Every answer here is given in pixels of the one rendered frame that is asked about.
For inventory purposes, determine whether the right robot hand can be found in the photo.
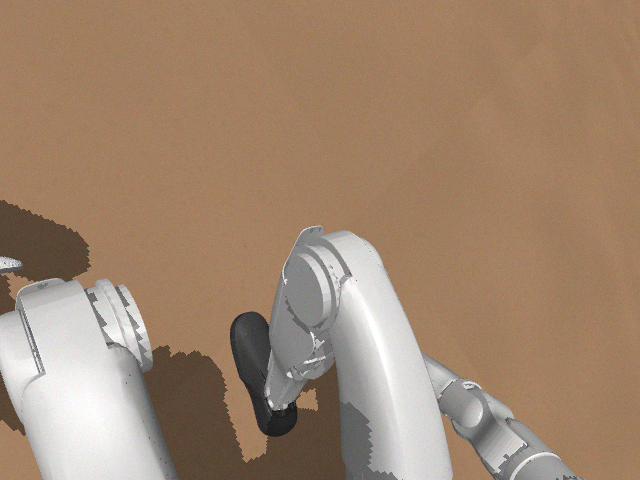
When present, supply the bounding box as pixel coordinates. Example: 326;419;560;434
421;351;463;409

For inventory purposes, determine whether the left robot hand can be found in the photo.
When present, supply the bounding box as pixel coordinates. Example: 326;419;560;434
0;256;24;274

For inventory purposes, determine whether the right robot arm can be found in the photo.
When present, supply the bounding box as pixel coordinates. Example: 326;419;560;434
440;379;587;480

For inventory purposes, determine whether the right robot foot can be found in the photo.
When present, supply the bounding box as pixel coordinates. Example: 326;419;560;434
230;312;297;437

